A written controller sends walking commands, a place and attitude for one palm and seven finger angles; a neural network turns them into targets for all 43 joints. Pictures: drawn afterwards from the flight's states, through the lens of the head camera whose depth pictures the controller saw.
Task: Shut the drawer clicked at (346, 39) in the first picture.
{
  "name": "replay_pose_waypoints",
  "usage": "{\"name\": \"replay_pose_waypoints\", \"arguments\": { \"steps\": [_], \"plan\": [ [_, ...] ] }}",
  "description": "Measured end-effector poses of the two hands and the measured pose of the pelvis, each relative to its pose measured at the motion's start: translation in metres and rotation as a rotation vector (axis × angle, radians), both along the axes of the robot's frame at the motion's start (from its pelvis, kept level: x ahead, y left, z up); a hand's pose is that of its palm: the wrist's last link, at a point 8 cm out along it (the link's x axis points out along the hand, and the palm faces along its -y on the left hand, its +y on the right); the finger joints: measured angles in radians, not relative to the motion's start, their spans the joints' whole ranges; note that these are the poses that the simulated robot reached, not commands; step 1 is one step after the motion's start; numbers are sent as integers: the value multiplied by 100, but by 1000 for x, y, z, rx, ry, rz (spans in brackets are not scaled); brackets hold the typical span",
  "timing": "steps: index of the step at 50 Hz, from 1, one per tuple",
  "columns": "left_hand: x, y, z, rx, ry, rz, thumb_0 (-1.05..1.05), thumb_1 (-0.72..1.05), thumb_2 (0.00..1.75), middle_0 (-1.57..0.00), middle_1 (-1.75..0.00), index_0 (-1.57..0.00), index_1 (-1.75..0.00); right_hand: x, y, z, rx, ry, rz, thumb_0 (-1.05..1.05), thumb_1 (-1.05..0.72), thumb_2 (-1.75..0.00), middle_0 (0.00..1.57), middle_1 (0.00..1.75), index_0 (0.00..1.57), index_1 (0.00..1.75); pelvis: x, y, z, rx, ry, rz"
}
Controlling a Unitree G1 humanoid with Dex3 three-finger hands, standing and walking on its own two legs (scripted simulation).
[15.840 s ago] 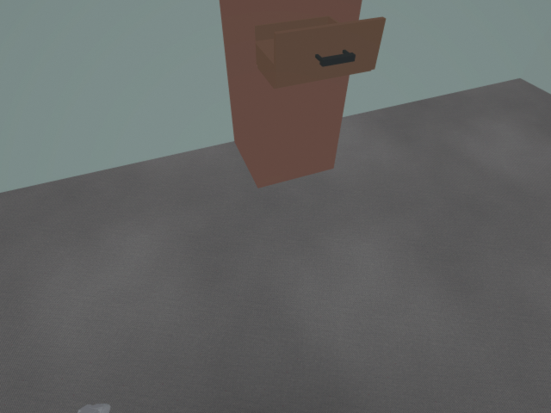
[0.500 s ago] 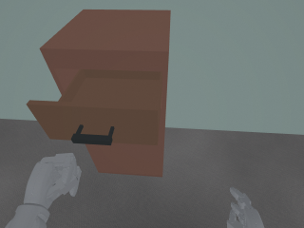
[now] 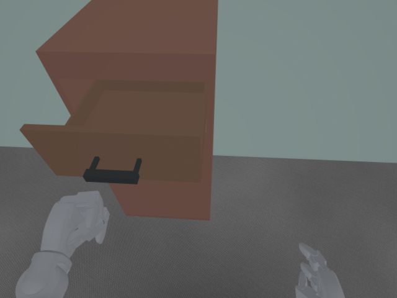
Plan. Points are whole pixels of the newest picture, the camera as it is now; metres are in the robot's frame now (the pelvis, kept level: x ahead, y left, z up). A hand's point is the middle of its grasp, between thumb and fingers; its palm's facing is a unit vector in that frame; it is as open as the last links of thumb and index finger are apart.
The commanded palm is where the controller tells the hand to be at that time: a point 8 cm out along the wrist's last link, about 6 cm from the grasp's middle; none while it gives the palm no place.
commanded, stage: bring the fist close to the handle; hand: left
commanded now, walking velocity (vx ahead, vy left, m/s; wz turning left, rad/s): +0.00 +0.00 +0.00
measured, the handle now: (114, 169) +0.39 +0.23 +0.01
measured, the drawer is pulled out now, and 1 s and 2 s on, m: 0.20 0.20 0.14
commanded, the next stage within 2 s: push the drawer shut in 1.00 s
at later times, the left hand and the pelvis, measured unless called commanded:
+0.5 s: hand (119, 210) +0.28 +0.19 +0.02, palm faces -0.02 -1.00 -0.04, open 3.3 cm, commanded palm +0.27 +0.25 +0.02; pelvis +0.00 +0.01 -0.02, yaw -1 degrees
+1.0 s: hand (122, 208) +0.29 +0.19 +0.01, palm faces -0.02 -1.00 -0.04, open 3.3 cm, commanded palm +0.27 +0.24 +0.01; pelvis -0.01 +0.01 -0.03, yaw -1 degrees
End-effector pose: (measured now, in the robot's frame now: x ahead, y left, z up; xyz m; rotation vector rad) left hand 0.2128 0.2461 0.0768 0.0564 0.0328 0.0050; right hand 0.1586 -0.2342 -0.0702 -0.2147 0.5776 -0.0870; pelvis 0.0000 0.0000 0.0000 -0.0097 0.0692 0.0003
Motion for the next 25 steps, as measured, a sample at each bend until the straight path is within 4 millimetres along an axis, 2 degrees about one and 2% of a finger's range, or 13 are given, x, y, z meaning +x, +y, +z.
{"name": "replay_pose_waypoints", "arguments": {
  "steps": [9, 25],
  "plan": [
    [19, -4, -19, -8, 12, -19, 2, 90, 90, -140, -160, -140, -160, -12, -5, -11, -15, 60, -32, 2, -91, -89, 20, 30, 20, 30, 1, 4, -6, 0, 38, -7],
    [52, -4, -52, -13, 4, -22, 2, 90, 90, -140, -160, -140, -160, -21, 3, -37, -14, 154, -39, 2, -91, -89, 20, 30, 21, 30, -4, 11, -24, -4, 112, -11]
  ]
}}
